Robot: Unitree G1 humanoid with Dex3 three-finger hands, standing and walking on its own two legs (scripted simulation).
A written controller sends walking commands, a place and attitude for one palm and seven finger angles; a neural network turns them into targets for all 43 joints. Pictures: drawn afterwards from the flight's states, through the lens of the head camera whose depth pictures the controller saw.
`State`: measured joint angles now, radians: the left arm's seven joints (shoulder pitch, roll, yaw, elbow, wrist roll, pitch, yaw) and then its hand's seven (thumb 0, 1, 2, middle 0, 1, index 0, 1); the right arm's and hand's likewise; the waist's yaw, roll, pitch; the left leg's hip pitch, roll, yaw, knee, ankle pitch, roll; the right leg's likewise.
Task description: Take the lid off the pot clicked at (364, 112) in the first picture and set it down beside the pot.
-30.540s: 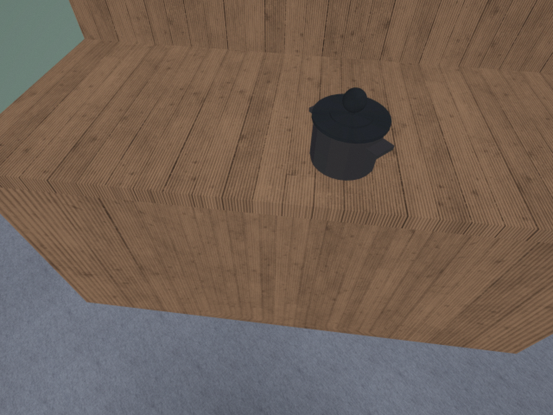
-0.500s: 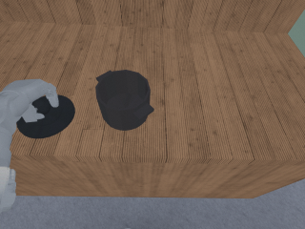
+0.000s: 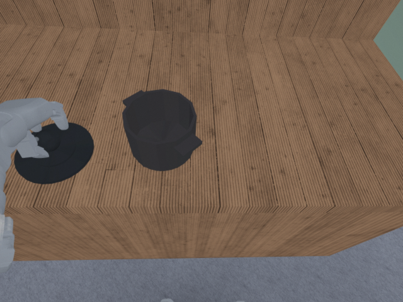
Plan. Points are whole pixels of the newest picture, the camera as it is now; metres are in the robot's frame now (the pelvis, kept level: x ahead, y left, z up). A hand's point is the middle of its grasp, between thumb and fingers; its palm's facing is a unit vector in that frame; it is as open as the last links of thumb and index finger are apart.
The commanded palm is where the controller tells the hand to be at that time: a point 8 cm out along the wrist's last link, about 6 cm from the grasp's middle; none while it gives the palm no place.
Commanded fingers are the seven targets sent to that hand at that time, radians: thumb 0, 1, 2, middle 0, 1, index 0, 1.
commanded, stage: open the fingers wide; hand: left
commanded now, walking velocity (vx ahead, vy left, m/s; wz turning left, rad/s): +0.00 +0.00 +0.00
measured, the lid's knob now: (47, 140) +0.44 +0.32 +0.03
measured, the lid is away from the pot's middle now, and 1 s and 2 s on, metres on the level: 0.24 0.24 0.24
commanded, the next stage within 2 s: raise the empty hand in 0.34 s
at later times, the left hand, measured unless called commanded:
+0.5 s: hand (38, 134) +0.43 +0.33 +0.05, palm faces -0.43 -0.07 -0.90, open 11.0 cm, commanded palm +0.45 +0.32 +0.12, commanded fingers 0.00 -0.03 0.69 -0.36 -0.83 -0.36 -0.83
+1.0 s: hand (24, 112) +0.44 +0.33 +0.11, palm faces -0.35 -0.07 -0.93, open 11.0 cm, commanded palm +0.44 +0.32 +0.18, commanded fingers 0.00 -0.03 0.69 -0.36 -0.83 -0.36 -0.83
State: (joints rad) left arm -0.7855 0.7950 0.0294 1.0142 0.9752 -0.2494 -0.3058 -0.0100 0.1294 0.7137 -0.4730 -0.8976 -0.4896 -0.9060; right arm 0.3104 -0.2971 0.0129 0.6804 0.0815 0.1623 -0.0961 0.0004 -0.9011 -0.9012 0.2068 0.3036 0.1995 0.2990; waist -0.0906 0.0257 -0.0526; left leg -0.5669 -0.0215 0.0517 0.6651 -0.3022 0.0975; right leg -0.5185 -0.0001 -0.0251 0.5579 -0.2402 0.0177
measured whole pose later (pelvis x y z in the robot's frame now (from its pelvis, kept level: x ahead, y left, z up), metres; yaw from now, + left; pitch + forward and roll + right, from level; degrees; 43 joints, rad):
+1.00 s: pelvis +0.01 +0.03 +0.01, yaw +1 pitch +9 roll -3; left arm -0.84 0.74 -0.03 0.92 0.94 -0.18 -0.32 0.00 -0.02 0.68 -0.37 -0.83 -0.38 -0.83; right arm 0.29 -0.28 0.01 0.65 0.08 0.17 -0.05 0.00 -0.90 -0.90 0.21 0.30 0.20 0.30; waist -0.07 0.04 -0.04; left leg -0.44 -0.06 0.06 0.56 -0.27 0.13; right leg -0.39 -0.03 -0.02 0.45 -0.21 -0.01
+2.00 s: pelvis +0.02 +0.01 +0.02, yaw +2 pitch +7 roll -3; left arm -0.90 0.82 -0.02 0.79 0.91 -0.12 -0.47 0.00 -0.02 0.69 -0.38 -0.83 -0.38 -0.83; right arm 0.27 -0.30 0.01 0.64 0.08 0.18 -0.04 0.00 -0.90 -0.90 0.20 0.30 0.20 0.30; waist -0.07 0.04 -0.02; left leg -0.37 -0.07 0.03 0.47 -0.23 0.11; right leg -0.31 -0.03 -0.03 0.36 -0.18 0.01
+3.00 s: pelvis +0.03 -0.05 +0.02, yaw +1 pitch -3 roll -1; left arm -0.09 0.43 0.37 0.03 -0.09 -0.09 0.10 0.00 0.42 0.79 -0.29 -0.57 -0.29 -0.57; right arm 0.19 -0.28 0.03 0.69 0.05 -0.04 -0.06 0.01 -0.90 -0.90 0.20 0.30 0.20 0.30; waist 0.01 0.05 0.05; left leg -0.12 0.00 0.02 0.44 -0.27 0.03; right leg -0.09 0.04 -0.04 0.37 -0.23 -0.03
